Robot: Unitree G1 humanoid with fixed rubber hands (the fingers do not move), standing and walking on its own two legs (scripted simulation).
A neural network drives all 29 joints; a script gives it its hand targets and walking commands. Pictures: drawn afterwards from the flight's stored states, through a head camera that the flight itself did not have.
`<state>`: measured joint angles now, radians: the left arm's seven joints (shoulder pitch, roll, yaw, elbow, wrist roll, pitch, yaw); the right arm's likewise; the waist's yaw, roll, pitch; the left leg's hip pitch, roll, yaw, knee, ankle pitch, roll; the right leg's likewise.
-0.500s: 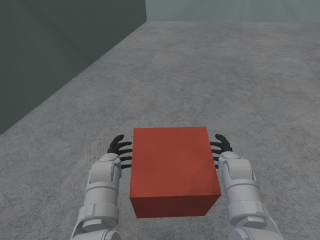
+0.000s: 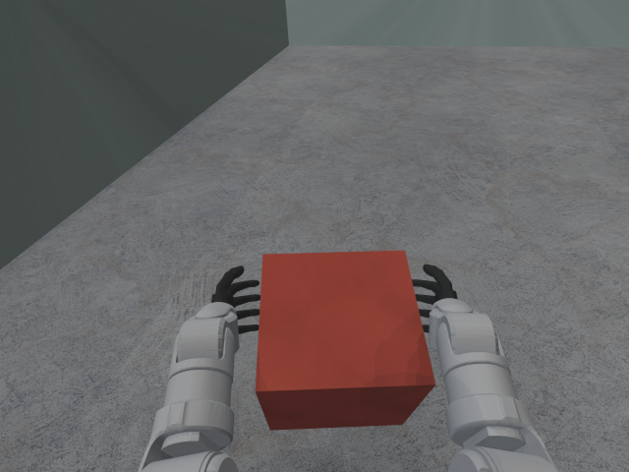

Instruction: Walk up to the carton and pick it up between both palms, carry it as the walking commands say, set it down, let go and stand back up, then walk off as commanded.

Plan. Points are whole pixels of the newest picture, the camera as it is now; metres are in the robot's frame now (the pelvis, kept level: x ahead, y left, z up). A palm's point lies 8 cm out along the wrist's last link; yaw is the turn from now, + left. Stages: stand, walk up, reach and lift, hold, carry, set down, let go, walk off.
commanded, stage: reach and lift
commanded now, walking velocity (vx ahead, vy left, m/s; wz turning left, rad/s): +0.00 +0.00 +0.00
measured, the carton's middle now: (335, 343) +0.33 +0.01 -0.01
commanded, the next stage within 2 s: hold in 0.14 s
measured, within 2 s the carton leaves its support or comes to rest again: neither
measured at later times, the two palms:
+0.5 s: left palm (224, 326) +0.30 +0.15 +0.08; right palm (449, 321) +0.31 -0.14 +0.07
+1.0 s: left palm (224, 329) +0.29 +0.15 +0.07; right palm (450, 324) +0.30 -0.14 +0.07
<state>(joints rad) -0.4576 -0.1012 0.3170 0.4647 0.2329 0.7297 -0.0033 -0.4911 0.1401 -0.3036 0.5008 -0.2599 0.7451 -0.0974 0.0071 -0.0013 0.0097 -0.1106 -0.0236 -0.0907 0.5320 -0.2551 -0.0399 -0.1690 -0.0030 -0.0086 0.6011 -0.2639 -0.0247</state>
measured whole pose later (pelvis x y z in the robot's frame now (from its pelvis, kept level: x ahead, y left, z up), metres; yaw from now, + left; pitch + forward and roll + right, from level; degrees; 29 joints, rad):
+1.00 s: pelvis +0.00 +0.00 +0.00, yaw +0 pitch -10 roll +2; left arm -0.39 -0.10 0.27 0.42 0.23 0.78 0.00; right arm -0.44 0.14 -0.28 0.49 -0.26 0.75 -0.09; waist 0.01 0.00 -0.02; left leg -0.10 -0.02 -0.09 0.51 -0.24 -0.04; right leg -0.16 0.00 -0.01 0.59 -0.26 -0.03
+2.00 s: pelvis -0.05 +0.03 -0.01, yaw +0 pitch +1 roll -1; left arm -0.37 -0.19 0.14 -0.11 0.19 1.18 0.26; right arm -0.39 0.15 -0.17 -0.07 -0.17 1.15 -0.16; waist 0.01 0.01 -0.06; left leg -0.47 -0.02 -0.08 0.68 -0.27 -0.03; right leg -0.48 0.00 -0.01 0.59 -0.14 0.00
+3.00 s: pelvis -0.37 +0.04 +0.00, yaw +1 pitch +1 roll +0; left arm -0.35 -0.18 0.15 -0.17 0.17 1.24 0.25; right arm -0.36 0.18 -0.16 -0.16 -0.14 1.23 -0.22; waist 0.01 0.02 -0.07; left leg -0.44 0.03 -0.02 0.58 -0.21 -0.02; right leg -0.36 -0.01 -0.01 0.62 -0.28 0.00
